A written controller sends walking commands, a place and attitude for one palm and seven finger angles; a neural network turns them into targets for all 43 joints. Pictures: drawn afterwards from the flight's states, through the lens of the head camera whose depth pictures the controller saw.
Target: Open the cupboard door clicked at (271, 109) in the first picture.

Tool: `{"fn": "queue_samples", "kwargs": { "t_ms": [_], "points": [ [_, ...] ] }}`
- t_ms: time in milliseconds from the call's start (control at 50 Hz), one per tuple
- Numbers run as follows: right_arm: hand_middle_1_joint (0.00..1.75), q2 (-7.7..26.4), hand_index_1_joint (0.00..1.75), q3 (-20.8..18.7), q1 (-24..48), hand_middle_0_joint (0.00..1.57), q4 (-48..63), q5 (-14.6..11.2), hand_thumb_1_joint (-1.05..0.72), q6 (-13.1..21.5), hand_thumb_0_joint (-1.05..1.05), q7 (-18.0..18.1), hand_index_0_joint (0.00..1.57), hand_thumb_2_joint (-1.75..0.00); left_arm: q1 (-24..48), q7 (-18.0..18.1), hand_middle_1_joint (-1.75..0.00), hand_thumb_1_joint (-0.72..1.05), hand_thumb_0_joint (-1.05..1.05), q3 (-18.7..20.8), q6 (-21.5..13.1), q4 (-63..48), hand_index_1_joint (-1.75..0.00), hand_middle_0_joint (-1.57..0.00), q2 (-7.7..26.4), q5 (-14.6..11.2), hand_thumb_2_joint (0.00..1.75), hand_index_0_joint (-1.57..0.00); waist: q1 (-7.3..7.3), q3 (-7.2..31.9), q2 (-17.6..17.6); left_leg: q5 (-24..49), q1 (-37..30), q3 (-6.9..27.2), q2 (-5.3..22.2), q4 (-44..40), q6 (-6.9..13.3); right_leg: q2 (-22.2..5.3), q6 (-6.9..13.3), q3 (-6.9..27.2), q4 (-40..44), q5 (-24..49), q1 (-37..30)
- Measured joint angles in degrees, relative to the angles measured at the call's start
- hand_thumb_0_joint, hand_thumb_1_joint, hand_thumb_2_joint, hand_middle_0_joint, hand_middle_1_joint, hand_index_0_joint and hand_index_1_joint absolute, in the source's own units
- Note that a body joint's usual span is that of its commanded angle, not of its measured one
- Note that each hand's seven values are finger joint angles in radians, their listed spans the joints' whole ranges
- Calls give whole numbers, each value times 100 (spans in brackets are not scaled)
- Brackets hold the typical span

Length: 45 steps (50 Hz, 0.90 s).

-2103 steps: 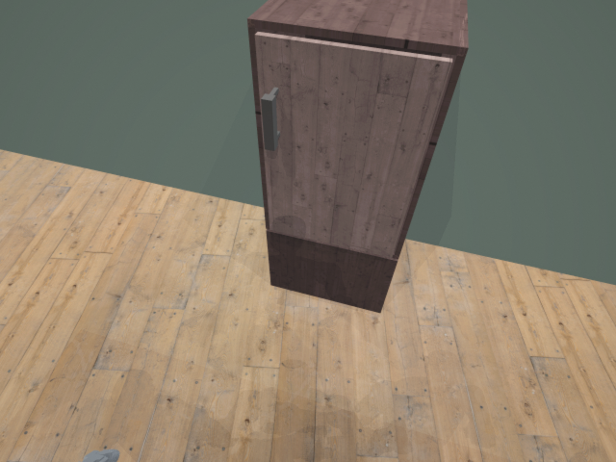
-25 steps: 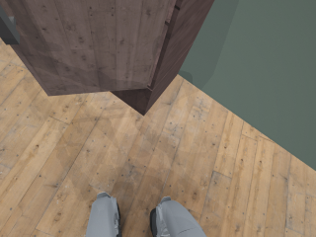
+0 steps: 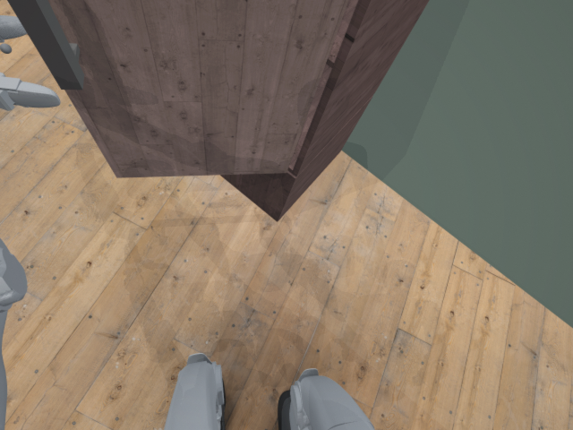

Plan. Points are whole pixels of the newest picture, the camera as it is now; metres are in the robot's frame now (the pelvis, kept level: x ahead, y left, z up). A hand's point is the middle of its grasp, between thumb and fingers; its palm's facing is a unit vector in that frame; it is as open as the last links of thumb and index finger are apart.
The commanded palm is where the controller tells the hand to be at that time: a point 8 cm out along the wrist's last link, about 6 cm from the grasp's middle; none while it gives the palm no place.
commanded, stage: slide the fingers in behind the handle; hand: left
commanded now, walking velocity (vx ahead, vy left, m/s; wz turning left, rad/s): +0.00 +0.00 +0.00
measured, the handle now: (52, 26) +0.59 +0.25 +0.09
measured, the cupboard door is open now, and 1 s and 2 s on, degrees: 46 46 45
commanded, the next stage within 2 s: move the hooked fingers beside the handle in 0.76 s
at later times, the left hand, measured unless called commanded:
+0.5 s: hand (27, 58) +0.53 +0.27 +0.10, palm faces +0.18 -0.98 +0.00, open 15.4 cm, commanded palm +0.53 +0.24 +0.09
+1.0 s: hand (25, 57) +0.53 +0.27 +0.10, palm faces +0.16 -0.99 +0.00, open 15.4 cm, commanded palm +0.53 +0.25 +0.09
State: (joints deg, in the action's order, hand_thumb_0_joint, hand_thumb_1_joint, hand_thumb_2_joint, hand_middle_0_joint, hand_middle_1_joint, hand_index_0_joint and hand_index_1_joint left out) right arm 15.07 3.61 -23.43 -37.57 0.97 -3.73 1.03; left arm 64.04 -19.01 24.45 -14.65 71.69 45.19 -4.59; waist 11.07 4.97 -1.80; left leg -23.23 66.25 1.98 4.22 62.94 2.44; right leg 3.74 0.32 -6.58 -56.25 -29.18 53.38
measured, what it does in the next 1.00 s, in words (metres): stands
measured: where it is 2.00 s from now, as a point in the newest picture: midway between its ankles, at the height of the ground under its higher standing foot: outside the picture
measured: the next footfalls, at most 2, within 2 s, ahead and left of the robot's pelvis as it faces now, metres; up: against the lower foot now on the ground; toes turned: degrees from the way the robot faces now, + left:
none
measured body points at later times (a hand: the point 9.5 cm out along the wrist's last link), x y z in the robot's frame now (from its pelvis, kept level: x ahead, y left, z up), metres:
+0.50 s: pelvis -0.01 +0.00 +0.00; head +0.15 +0.06 +0.42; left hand +0.51 +0.32 +0.10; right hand -0.01 -0.27 -0.10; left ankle +0.05 +0.09 -0.66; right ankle -0.03 -0.13 -0.66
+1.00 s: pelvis -0.01 -0.01 +0.00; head +0.15 +0.05 +0.42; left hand +0.52 +0.32 +0.10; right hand -0.03 -0.27 -0.10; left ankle +0.05 +0.09 -0.66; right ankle -0.03 -0.13 -0.66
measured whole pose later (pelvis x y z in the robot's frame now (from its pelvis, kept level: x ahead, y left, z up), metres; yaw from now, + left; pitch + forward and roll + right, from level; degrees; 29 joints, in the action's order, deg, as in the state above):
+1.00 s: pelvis -0.01 -0.01 +0.00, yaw +1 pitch +25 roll -7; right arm 14.9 2.8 -23.6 -40.7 1.5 -1.3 0.0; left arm 64.6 -13.5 21.0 -16.6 72.6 40.5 -5.4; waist 10.5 5.5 -2.0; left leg -22.5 66.5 3.3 3.4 63.4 1.8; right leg 3.6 1.0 -7.4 -57.7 -29.6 53.6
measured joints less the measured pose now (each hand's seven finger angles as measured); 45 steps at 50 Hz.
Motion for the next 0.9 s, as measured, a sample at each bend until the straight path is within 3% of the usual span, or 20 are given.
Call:
{"fn": "queue_samples", "kwargs": {
  "t_ms": [260, 380, 560, 900],
  "points": [
    [30, -53, 30, -131, -19, 20, -193, 76, -91, 70, 0, -141, 20, -90, -158, 522, -118, -50, -1, -376, -154, -164, -113, -24, -639, -133, 30, -8, -141, 64, -7, 30, -157, 55, -112, -69, 10, -66, -11, -33, 53, -16, -190],
    [30, -71, 30, -126, 41, 20, -246, 92, -91, 132, 0, -170, 20, -90, -45, 761, -119, -50, -1, -500, -255, -17, -112, -28, -792, -106, 30, -2, -138, 80, 15, 38, -140, 94, -153, -24, 0, -93, -7, -67, -28, -54, -179],
    [30, -60, 30, -115, 110, 20, -258, 97, -91, 209, 0, -167, 20, -90, 86, 841, -120, -50, -1, -565, -297, 129, -110, -29, -717, -82, 30, 0, -104, 66, 7, 61, -39, 126, -145, 47, -27, -82, 24, -92, -144, -67, -65],
    [30, -22, 30, -83, 8, 20, -314, 64, -91, 260, 0, -103, 20, -90, 158, 585, -120, -50, -1, -422, -190, 140, -111, -30, -449, -91, 30, -1, -56, 44, -7, 77, 92, 156, -90, 94, -68, -21, 69, -102, -199, -52, 79]
  ]
}}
